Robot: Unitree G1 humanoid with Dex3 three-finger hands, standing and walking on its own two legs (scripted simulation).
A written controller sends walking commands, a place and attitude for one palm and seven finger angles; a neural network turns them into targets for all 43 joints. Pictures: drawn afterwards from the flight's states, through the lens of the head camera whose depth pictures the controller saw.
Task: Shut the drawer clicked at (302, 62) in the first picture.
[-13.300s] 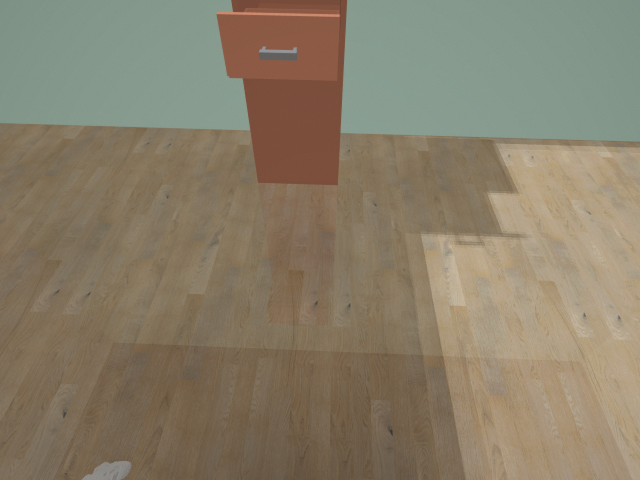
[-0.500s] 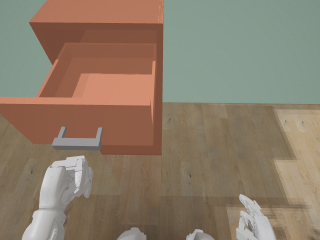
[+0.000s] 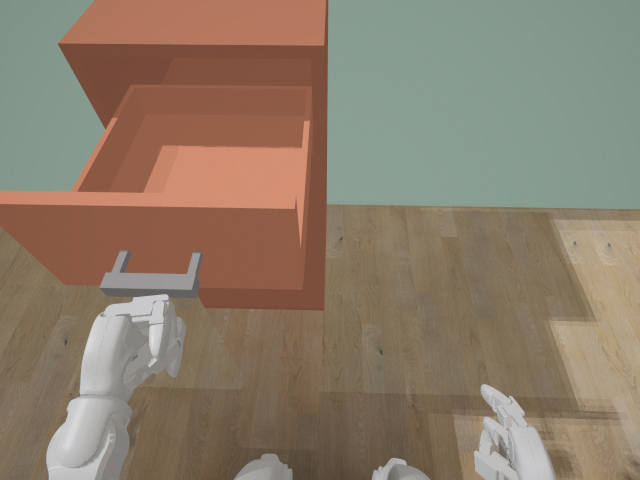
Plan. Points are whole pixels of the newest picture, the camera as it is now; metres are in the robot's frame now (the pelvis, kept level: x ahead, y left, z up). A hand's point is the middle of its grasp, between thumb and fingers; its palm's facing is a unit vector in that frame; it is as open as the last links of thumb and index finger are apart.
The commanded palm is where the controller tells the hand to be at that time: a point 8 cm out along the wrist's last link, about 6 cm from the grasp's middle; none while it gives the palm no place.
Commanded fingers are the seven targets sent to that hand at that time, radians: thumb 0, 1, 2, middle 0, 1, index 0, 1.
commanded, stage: push the drawer shut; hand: left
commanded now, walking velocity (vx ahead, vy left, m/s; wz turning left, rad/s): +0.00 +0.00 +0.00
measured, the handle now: (155, 271) +0.35 +0.22 +0.06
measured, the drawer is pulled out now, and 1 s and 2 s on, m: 0.30 0.19 0.08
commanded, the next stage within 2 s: none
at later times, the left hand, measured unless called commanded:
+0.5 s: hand (182, 303) +0.31 +0.18 +0.06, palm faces +0.01 -1.00 -0.05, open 2.8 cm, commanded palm +0.30 +0.23 +0.06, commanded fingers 0.00 0.90 0.90 -1.40 -1.60 -1.40 -1.60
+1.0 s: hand (195, 248) +0.38 +0.18 +0.06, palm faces +0.00 -1.00 -0.04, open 2.8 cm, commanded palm +0.37 +0.24 +0.06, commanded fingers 0.00 0.90 0.90 -1.40 -1.60 -1.40 -1.60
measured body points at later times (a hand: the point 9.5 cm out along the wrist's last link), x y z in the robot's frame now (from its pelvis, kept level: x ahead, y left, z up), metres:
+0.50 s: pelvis -0.01 +0.00 +0.00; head +0.05 -0.01 +0.45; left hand +0.30 +0.23 +0.06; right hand +0.14 -0.25 -0.10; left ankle +0.01 +0.11 -0.68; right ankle +0.02 -0.10 -0.68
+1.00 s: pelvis -0.02 +0.01 +0.00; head +0.07 +0.01 +0.45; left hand +0.38 +0.24 +0.06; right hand +0.08 -0.25 -0.11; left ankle +0.01 +0.11 -0.68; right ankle +0.02 -0.10 -0.68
